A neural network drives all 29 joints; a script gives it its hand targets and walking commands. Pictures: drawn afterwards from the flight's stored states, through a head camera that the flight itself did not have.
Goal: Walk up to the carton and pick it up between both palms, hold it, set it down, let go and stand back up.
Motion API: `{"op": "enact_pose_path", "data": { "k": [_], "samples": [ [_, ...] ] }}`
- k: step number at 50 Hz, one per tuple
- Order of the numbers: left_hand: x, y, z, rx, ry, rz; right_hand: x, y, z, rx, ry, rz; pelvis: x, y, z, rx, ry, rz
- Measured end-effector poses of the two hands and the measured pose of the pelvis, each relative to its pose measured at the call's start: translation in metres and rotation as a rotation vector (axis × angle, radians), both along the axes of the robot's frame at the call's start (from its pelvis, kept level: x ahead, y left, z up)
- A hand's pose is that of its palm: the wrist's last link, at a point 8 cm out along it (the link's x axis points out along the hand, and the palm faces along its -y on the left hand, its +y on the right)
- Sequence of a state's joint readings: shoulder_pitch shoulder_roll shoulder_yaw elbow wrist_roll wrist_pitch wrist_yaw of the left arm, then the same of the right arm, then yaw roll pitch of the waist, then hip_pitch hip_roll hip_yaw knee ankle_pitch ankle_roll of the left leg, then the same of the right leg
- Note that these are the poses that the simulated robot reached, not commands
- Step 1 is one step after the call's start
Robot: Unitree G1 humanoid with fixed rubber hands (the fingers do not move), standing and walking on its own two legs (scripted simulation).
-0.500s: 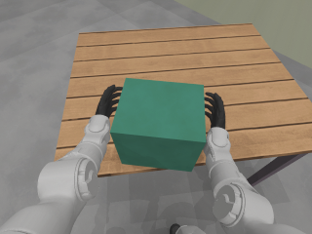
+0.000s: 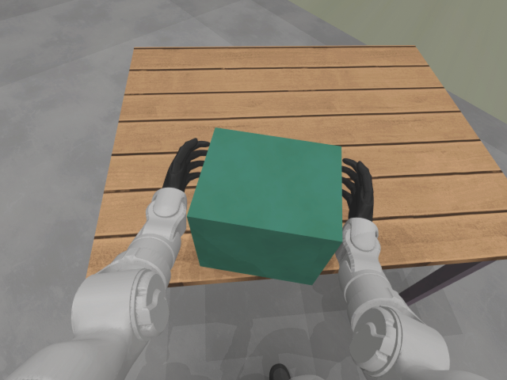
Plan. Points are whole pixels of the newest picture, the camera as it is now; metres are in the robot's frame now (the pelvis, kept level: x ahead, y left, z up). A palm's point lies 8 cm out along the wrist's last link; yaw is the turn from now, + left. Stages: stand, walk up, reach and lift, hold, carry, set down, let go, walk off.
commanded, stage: reach and lift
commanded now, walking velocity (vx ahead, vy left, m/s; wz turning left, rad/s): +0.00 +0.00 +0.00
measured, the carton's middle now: (266, 210) +0.38 -0.08 -0.02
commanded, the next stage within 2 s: none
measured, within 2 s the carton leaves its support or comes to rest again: leaves its support in 0.54 s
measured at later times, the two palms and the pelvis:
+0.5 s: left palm (173, 186) +0.41 +0.08 +0.04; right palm (357, 211) +0.33 -0.22 +0.02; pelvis -0.01 +0.00 +0.00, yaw -1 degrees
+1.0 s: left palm (160, 166) +0.42 +0.09 +0.09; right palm (357, 184) +0.36 -0.21 +0.07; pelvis +0.00 +0.00 +0.01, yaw +1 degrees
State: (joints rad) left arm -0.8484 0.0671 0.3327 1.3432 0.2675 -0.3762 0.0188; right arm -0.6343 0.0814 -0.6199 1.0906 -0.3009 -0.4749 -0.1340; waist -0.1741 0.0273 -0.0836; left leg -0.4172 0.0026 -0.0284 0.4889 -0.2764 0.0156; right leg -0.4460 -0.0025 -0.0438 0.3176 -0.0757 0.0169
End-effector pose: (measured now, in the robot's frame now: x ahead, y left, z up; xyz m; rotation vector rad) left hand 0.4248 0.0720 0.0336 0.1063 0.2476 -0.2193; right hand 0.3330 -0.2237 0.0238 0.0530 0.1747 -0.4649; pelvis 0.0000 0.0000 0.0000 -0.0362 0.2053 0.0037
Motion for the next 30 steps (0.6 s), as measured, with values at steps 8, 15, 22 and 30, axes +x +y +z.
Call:
{"op": "enact_pose_path", "data": {
  "k": [8, 15, 22, 30],
  "samples": [
    [-0.003, 0.001, 0.003, 0.022, -0.024, 0.000, -0.002, 0.000, 0.000, -0.009, -0.025, 0.007, 0.001, -0.003, 0.001, 0.003, 0.011, -0.009],
    [-0.008, 0.004, 0.005, 0.025, -0.037, 0.014, -0.003, 0.002, 0.001, -0.014, -0.039, 0.021, -0.003, -0.004, 0.003, 0.009, 0.009, -0.012],
    [-0.012, 0.006, 0.007, 0.031, -0.040, 0.029, -0.002, 0.003, 0.001, -0.010, -0.044, 0.036, -0.007, -0.003, 0.003, 0.011, 0.020, -0.016],
    [-0.010, 0.005, 0.015, 0.042, -0.038, 0.038, 0.000, 0.003, 0.000, 0.004, -0.040, 0.041, -0.008, -0.003, 0.002, 0.012, 0.029, -0.014]
  ]
}}
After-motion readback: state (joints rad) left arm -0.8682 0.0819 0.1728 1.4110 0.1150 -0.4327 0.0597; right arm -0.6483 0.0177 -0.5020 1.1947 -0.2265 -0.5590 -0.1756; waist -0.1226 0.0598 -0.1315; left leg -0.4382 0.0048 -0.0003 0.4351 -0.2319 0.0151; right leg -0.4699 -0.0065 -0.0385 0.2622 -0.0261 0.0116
